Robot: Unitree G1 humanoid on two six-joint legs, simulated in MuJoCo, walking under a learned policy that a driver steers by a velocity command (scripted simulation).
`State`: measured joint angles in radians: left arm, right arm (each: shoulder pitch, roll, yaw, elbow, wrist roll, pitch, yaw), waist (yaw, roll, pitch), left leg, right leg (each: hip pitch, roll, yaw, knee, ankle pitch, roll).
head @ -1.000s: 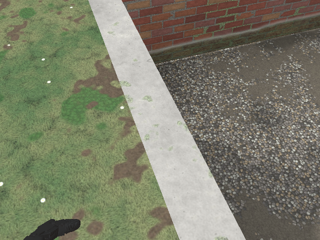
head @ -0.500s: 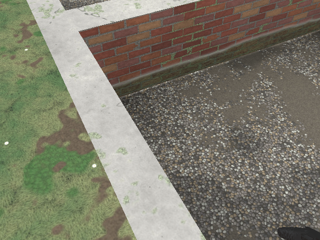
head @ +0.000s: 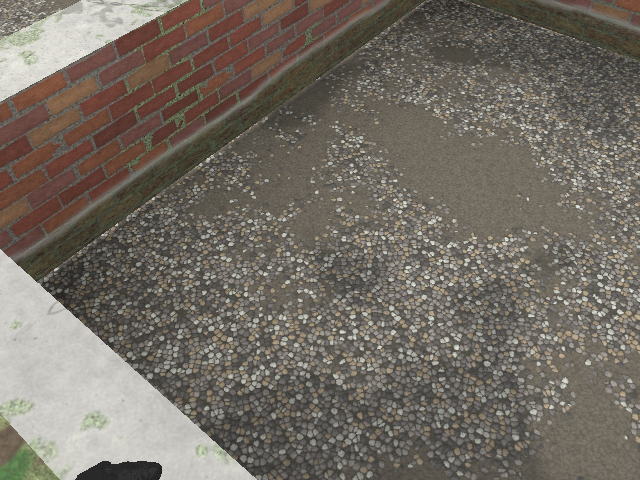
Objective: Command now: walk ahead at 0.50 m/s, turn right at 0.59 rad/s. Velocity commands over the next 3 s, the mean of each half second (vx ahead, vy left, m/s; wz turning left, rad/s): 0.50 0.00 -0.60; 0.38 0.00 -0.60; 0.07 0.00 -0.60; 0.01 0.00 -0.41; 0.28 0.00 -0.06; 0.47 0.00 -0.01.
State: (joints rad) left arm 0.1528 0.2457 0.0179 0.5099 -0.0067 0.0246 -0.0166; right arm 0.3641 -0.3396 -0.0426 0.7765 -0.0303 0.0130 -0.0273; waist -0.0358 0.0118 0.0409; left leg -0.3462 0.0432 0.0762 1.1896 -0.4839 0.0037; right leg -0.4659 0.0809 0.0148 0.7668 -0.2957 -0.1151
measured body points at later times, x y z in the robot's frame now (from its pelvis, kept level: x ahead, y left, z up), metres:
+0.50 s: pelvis +0.07 +0.06 +0.02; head +0.08 +0.07 +0.47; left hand +0.31 +0.27 -0.07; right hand +0.19 -0.22 -0.05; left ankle +0.19 +0.14 -0.70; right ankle +0.05 -0.06 -0.67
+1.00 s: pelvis +0.04 +0.08 +0.03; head +0.04 +0.05 +0.48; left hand +0.31 +0.20 -0.05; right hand +0.03 -0.25 -0.05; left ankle +0.18 +0.14 -0.67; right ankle -0.01 +0.00 -0.70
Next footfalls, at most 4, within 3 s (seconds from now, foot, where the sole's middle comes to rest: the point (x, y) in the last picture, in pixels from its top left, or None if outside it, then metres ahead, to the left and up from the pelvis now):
0.42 left None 0.23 0.13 -0.74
0.78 right None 0.02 -0.01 -0.74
1.10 left None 0.18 0.10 -0.74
1.50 right None -0.06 -0.02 -0.74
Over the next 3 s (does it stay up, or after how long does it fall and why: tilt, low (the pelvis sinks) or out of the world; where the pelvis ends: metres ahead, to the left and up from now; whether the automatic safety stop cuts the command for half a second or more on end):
stays up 0.01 0.04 0.01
